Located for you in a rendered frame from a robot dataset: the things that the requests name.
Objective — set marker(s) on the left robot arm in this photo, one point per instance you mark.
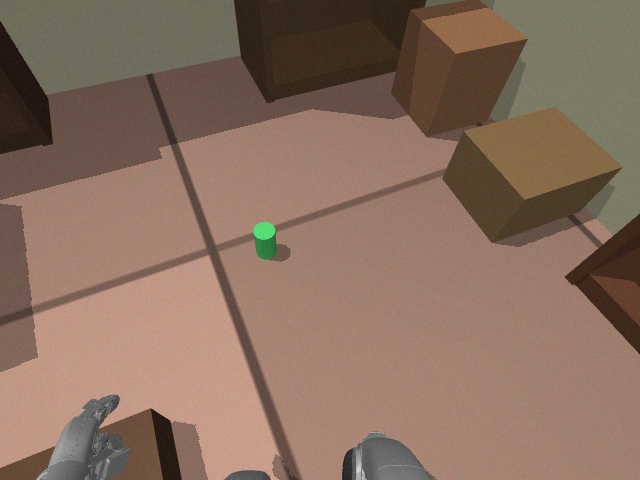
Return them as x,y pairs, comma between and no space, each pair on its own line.
66,470

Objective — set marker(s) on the bookshelf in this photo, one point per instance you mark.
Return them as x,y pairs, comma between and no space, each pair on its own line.
610,279
292,47
24,107

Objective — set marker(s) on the left robot hand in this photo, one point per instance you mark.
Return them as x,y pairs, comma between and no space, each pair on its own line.
79,441

